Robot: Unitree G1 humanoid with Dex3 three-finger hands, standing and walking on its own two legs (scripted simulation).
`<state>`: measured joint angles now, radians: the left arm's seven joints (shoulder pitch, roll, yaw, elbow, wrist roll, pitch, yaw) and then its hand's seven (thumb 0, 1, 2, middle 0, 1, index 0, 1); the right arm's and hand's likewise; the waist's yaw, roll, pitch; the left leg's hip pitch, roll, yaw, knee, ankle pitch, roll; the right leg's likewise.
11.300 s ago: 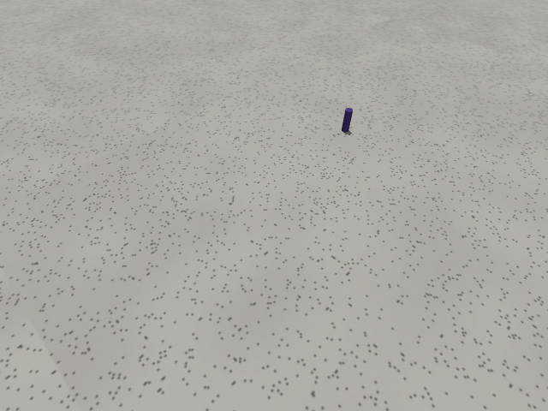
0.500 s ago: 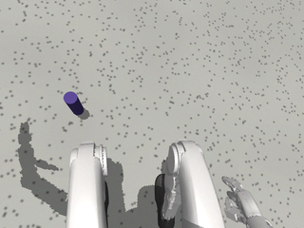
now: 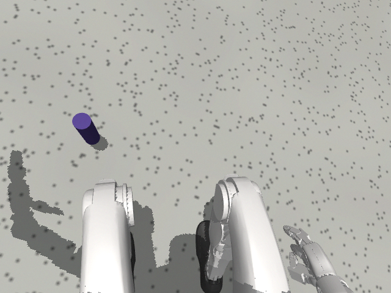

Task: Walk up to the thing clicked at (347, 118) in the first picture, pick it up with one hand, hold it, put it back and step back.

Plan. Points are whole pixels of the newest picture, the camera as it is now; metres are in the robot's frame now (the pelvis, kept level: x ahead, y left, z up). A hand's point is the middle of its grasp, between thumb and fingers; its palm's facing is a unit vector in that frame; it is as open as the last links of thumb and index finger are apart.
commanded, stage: approach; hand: left
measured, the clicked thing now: (87, 130) +0.49 +0.25 -0.30
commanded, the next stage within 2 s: close in in 0.60 s
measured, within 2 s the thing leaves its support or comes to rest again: neither
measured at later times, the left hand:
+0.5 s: hand out of the picture +0.41 +0.38 -0.13, palm faces +0.19 -0.98 +0.02, open 17.7 cm
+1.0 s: hand (62, 145) +0.43 +0.29 -0.26, palm faces +0.24 -0.97 +0.04, open 17.6 cm
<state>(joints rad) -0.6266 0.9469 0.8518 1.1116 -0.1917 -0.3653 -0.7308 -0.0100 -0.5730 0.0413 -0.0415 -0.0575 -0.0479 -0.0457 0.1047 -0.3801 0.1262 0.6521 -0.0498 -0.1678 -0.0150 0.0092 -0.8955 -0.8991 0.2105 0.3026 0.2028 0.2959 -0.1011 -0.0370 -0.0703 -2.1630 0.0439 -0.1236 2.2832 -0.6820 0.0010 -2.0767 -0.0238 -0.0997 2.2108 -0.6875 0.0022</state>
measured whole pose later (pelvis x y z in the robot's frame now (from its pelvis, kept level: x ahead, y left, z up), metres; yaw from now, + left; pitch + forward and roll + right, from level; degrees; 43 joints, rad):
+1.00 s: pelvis -0.01 +0.02 -0.09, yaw -9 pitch +13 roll -16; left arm -0.64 0.88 0.71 1.47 -0.15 -1.02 -0.32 -0.01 -0.61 0.08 -0.04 -0.13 -0.07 -0.09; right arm -0.18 -0.38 0.47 0.58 -0.33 -0.04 0.09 0.00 -0.90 -0.89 0.21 0.30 0.20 0.30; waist -0.23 -0.27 0.28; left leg -2.22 0.05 -0.34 2.66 -0.72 0.00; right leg -2.07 0.05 -0.25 2.43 -0.63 0.05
